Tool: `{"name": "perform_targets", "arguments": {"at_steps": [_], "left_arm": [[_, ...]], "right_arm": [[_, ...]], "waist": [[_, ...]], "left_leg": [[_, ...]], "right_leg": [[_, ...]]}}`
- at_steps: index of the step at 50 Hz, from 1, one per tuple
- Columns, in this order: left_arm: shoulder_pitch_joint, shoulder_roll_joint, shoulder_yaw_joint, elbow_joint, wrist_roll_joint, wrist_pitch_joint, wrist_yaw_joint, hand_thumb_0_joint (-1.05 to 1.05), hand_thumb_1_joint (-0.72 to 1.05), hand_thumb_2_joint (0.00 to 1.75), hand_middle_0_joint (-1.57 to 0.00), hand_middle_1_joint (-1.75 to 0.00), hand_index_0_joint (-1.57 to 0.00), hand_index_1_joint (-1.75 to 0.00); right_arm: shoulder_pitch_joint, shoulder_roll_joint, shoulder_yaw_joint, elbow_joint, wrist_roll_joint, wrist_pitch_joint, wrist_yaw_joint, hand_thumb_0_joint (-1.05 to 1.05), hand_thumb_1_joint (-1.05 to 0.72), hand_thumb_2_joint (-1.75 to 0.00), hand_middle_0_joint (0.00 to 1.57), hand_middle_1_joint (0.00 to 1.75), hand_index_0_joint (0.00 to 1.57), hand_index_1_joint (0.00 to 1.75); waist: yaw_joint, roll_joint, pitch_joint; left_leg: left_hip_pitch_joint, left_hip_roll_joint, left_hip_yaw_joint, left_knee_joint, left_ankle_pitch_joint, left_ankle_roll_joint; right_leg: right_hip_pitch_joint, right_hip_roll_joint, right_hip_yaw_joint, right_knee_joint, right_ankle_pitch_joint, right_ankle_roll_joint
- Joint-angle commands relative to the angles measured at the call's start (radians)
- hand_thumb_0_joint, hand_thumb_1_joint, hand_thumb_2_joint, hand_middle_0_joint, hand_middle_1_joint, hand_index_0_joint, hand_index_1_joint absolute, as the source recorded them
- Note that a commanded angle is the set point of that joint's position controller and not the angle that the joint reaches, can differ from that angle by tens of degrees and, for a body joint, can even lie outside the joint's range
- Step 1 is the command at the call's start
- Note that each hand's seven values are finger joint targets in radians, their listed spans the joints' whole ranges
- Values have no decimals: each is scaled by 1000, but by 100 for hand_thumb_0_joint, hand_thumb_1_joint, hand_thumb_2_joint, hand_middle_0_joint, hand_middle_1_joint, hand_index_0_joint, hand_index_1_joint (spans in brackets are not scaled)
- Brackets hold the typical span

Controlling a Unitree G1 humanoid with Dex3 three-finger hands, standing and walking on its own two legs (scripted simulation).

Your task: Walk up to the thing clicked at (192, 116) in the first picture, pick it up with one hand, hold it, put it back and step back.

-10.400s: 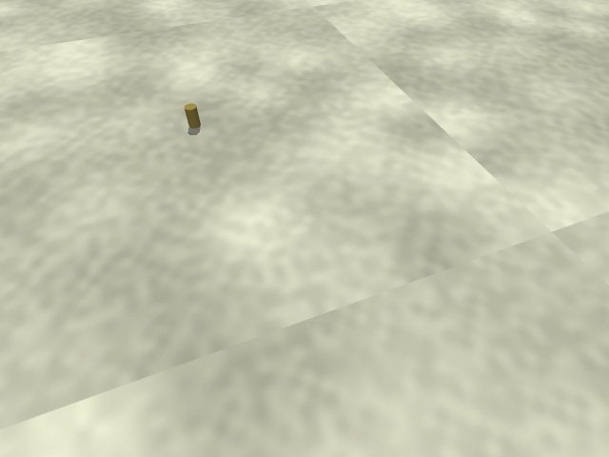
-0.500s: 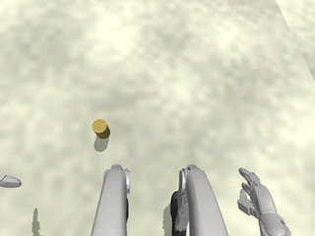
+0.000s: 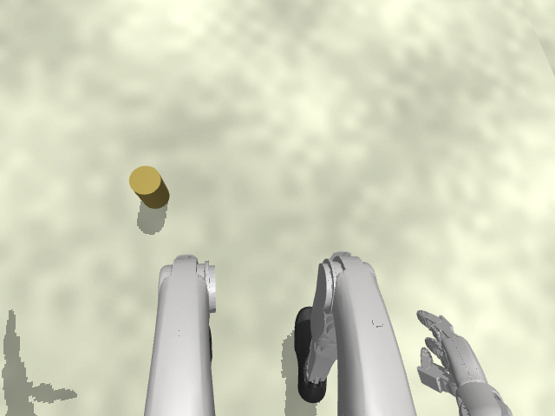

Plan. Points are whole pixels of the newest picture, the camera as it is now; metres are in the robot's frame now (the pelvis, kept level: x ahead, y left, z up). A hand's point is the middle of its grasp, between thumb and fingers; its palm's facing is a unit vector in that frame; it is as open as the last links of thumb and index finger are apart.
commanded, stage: go down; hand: left
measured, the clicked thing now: (150, 188) +0.50 +0.26 -0.38
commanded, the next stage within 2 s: approach in 0.98 s
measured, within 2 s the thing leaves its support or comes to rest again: neither
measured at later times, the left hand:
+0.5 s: hand out of the picture +0.36 +0.45 -0.04, palm faces +0.32 -0.94 -0.10, open 17.2 cm
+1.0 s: hand out of the picture +0.37 +0.45 -0.05, palm faces +0.33 -0.94 -0.08, open 17.3 cm
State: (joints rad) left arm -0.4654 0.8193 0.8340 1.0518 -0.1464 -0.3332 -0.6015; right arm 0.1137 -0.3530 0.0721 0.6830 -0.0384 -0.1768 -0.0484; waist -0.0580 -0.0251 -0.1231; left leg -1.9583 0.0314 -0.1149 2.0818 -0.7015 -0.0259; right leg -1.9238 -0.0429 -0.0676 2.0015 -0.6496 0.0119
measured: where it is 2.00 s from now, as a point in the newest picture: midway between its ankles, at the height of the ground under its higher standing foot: (253, 376)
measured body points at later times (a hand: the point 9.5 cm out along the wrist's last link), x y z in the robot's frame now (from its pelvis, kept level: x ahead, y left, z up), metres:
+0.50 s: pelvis -0.01 +0.01 -0.05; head +0.19 +0.08 +0.35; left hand +0.34 +0.49 -0.03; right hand +0.15 -0.27 -0.14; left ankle +0.07 +0.13 -0.41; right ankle +0.10 -0.13 -0.41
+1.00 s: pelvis -0.01 +0.01 -0.07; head +0.19 +0.09 +0.32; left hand +0.35 +0.50 -0.05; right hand +0.14 -0.28 -0.16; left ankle +0.07 +0.13 -0.41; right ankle +0.10 -0.13 -0.41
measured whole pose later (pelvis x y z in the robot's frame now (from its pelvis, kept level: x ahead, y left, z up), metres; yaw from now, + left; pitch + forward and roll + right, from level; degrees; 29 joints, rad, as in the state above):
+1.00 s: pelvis -0.01 +0.01 -0.07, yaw -2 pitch +30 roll -8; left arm -0.61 0.95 0.90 1.11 -0.15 -0.37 -0.65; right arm 0.11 -0.38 0.12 0.67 -0.05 -0.15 -0.01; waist -0.09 -0.04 -0.07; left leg -2.16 0.01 -0.14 2.31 -0.69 -0.01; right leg -2.09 -0.05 -0.06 2.20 -0.64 0.03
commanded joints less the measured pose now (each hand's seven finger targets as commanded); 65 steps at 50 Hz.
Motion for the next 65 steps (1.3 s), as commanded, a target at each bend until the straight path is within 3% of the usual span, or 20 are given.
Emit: {"name": "perform_targets", "arguments": {"at_steps": [1,13,15,18,22,24,26,29,32,35,38,44,45,46,51,56,57,62,64,65], "left_arm": [[-155,460,80,-183,-32,-68,0,0,-48,12,-2,-12,-4,-10],[-220,482,88,-162,-37,-73,-24,0,-49,12,-2,-12,-4,-10],[-232,514,107,-180,-34,-76,-25,0,-50,12,-1,-13,-4,-10],[-248,493,97,-163,-32,-76,-30,0,-51,12,-2,-13,-4,-11],[-274,537,110,-155,-22,-80,-22,0,-49,11,-1,-12,-4,-9],[-281,521,95,-144,-24,-81,-26,0,-50,12,-1,-13,-4,-10],[-287,566,118,-165,-25,-83,-22,0,-52,11,-1,-12,-5,-10],[-297,523,90,-135,-33,-84,-30,0,-51,11,-1,-13,-4,-10],[-279,569,123,-133,-35,-86,-31,0,-52,11,-1,-12,-4,-10],[-294,546,111,-134,-38,-88,-39,0,-52,10,-1,-12,-4,-9],[-298,569,124,-143,-35,-90,-39,0,-51,11,-1,-12,-4,-9],[-306,561,124,-148,-36,-94,-42,0,-50,11,-1,-12,-4,-9],[-315,594,139,-161,-34,-95,-38,0,-51,11,-1,-12,-4,-9],[-295,554,119,-117,-36,-91,-43,0,-52,10,-1,-12,-4,-9],[-334,595,132,-140,-37,-106,-42,0,-52,10,-1,-11,-4,-8],[-301,565,128,-77,-50,-117,-54,0,-58,0,-6,-7,-8,-5],[-307,515,104,-52,-60,-126,-62,0,-59,0,-6,-8,-8,-5],[-340,469,78,25,-89,-215,-64,0,-59,0,-6,-10,-9,-7],[-353,493,99,34,-91,-259,-51,0,-61,1,-6,-11,-9,-8],[-349,469,83,69,-87,-273,-45,0,-61,1,-6,-11,-9,-9]], "right_arm": [[94,-223,-80,-71,2,-32,-16,0,-87,-90,20,30,20,30],[123,-249,-74,-50,-2,-29,-4,0,-88,-90,20,30,20,30],[115,-258,-72,-62,-5,-26,-4,0,-88,-90,20,30,20,30],[122,-259,-70,-56,-9,-20,-1,0,-88,-90,20,30,20,30],[109,-259,-66,-66,-11,-17,5,0,-88,-90,20,30,20,30],[118,-259,-64,-56,-9,-15,10,0,-88,-90,20,30,20,30],[111,-264,-62,-67,-11,-13,9,0,-88,-90,20,30,20,30],[119,-258,-57,-54,-9,-12,13,0,-89,-90,20,30,20,30],[118,-266,-53,-60,-11,-12,13,0,-88,-90,20,30,20,30],[132,-268,-55,-55,-11,-7,14,0,-89,-90,20,30,20,30],[126,-272,-53,-57,-12,-5,16,0,-88,-90,20,30,20,30],[130,-277,-49,-58,-12,4,19,0,-89,-90,20,30,20,30],[126,-279,-49,-63,-12,3,20,0,-89,-90,20,30,20,30],[131,-276,-50,-48,-12,5,20,0,-89,-90,20,30,20,30],[117,-286,-44,-58,-14,7,22,0,-89,-90,20,30,20,30],[102,-282,-33,-66,-18,7,25,0,-91,-89,20,30,20,30],[98,-282,-29,-61,-20,8,25,0,-91,-89,20,30,20,30],[80,-286,1,-58,-39,-1,34,0,-90,-89,20,30,20,30],[64,-291,12,-75,-54,1,38,0,-90,-89,20,30,20,30],[61,-293,19,-78,-62,3,40,0,-90,-89,20,30,20,30]], "waist": [[53,215,-559],[39,264,-568],[46,293,-589],[32,289,-584],[35,269,-551],[28,253,-537],[40,273,-567],[15,239,-528],[36,257,-554],[15,255,-572],[28,275,-555],[12,288,-558],[22,287,-559],[17,275,-530],[11,301,-518],[-1,242,-495],[-20,239,-459],[-54,199,-403],[-56,186,-447],[-63,186,-439]], "left_leg": [[354,-7,51,-295,106,46],[371,-4,24,-233,139,36],[389,-6,23,-220,183,33],[394,-7,23,-198,203,33],[318,-11,34,-188,112,42],[297,-11,30,-189,65,44],[307,-14,41,-174,89,43],[265,-14,40,-159,65,47],[278,-15,46,-140,119,44],[294,-16,42,-127,154,43],[291,-14,35,-131,140,41],[300,-15,26,-119,173,38],[286,-16,30,-117,153,40],[286,-14,28,-117,135,41],[282,-11,16,-116,95,39],[221,-16,32,-83,94,47],[214,-15,28,-72,91,47],[159,-11,11,-16,78,46],[153,-11,23,27,130,46],[152,-9,25,40,147,43]], "right_leg": [[290,36,-14,-172,66,-45],[174,30,-36,-74,100,-50],[169,27,-36,-52,133,-52],[145,25,-38,-40,146,-52],[145,27,-35,-43,78,-47],[130,28,-41,-39,44,-45],[142,28,-35,-37,58,-46],[118,31,-40,-33,39,-44],[133,29,-37,-17,75,-46],[131,28,-40,-9,103,-46],[104,27,-43,7,91,-48],[90,25,-51,26,117,-49],[92,26,-47,24,99,-49],[72,26,-48,21,88,-48],[45,28,-53,39,66,-48],[66,32,-54,30,55,-44],[45,33,-58,37,60,-43],[23,42,-77,72,51,-40],[68,46,-79,83,92,-37],[70,47,-81,90,106,-37]]}}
